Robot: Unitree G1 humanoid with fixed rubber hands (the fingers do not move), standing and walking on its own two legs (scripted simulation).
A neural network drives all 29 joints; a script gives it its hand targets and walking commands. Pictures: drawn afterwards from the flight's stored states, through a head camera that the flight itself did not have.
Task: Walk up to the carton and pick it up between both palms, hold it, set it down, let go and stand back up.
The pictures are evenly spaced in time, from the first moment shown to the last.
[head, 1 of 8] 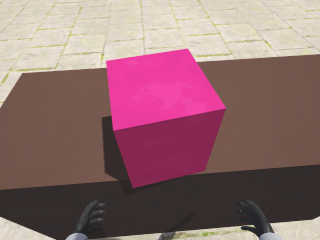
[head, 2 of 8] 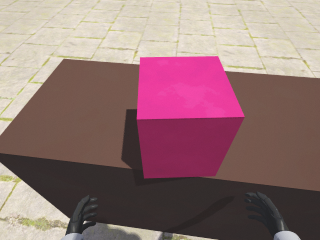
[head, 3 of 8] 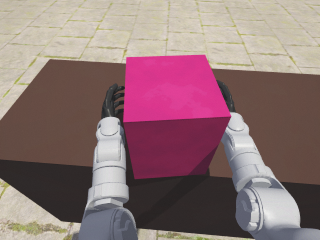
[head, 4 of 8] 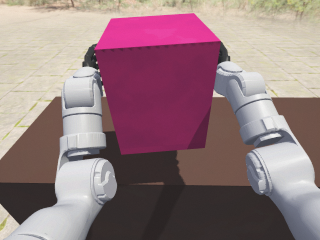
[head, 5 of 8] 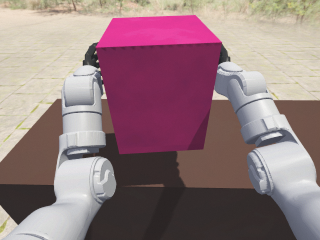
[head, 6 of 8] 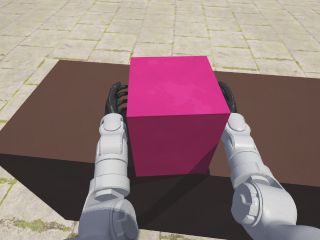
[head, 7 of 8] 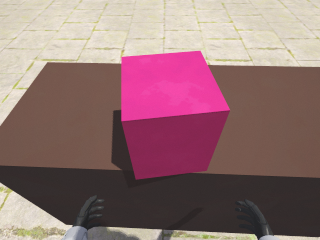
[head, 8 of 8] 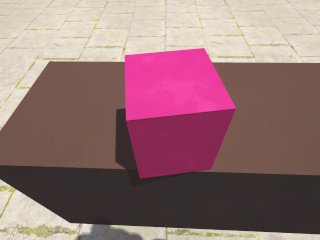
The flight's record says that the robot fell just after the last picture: no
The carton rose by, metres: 0.20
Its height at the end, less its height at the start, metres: +0.00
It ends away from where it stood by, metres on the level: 0.01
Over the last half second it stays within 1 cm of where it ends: yes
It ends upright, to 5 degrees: yes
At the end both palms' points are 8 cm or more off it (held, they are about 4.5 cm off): yes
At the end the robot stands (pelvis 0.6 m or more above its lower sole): yes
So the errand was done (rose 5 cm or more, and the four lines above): yes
